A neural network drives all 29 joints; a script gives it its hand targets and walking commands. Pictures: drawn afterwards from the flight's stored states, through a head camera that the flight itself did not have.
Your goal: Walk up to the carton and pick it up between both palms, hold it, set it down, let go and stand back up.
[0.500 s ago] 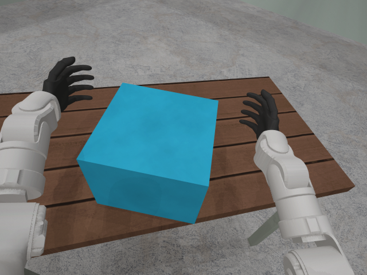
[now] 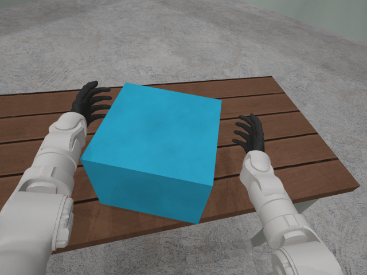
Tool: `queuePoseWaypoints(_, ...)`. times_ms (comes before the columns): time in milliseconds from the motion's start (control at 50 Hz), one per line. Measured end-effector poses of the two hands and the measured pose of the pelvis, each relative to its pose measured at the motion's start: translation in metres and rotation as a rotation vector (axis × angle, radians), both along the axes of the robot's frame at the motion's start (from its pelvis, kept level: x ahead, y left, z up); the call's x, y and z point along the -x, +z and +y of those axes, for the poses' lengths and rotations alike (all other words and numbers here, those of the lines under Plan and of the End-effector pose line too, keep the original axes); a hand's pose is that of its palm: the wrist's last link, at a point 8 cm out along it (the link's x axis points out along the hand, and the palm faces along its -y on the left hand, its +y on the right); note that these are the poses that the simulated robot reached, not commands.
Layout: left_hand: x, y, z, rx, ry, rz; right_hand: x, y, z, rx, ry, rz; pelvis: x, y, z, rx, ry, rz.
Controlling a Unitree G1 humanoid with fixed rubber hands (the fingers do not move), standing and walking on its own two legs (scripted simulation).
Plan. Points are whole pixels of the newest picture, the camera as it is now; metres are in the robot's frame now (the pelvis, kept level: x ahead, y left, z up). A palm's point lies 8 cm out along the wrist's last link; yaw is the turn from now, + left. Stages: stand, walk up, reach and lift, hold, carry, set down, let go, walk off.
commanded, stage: reach and lift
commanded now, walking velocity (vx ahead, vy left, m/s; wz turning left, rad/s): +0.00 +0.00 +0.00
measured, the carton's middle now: (161, 151) +0.41 -0.02 +0.03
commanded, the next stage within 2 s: none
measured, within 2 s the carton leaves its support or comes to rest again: neither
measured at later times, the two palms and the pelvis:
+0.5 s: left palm (80, 116) +0.46 +0.15 +0.12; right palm (236, 147) +0.36 -0.19 +0.07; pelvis -0.01 +0.00 -0.01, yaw +1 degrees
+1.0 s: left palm (82, 115) +0.46 +0.14 +0.12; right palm (236, 146) +0.36 -0.19 +0.08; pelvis -0.02 +0.00 -0.01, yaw +1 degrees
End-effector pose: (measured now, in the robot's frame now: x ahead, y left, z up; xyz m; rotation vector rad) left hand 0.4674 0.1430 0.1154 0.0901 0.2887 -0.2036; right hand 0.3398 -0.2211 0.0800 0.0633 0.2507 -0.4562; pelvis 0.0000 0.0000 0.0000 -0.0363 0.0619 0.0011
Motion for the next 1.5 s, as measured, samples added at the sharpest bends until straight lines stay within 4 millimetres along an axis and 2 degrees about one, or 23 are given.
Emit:
queuePoseWaypoints(120,-0.001,-0.002,0.004,-0.022,0.009,-0.020,-0.004,-0.007,0.001,0.022,-0.004,0.003,0.007,-0.004,0.002,-0.001,0.002,0.063)
queuePoseWaypoints(240,0.002,-0.001,0.005,-0.022,0.011,-0.027,-0.009,-0.011,0.013,0.003,0.006,0.000,0.009,-0.007,0.004,0.001,0.003,0.099)
queuePoseWaypoints(540,0.004,0.001,0.002,-0.016,0.005,-0.045,-0.020,-0.007,0.033,0.001,-0.004,-0.010,0.015,-0.011,0.003,0.015,0.016,0.141)
queuePoseWaypoints(1060,0.004,0.003,-0.003,-0.037,-0.020,-0.062,-0.020,-0.004,0.035,0.013,-0.050,-0.026,0.024,-0.009,0.002,0.017,0.014,0.129)
queuePoseWaypoints(1500,0.005,0.006,-0.006,-0.050,-0.062,-0.078,-0.015,-0.003,0.037,0.051,-0.043,-0.097,0.013,-0.001,0.002,0.007,0.021,0.060)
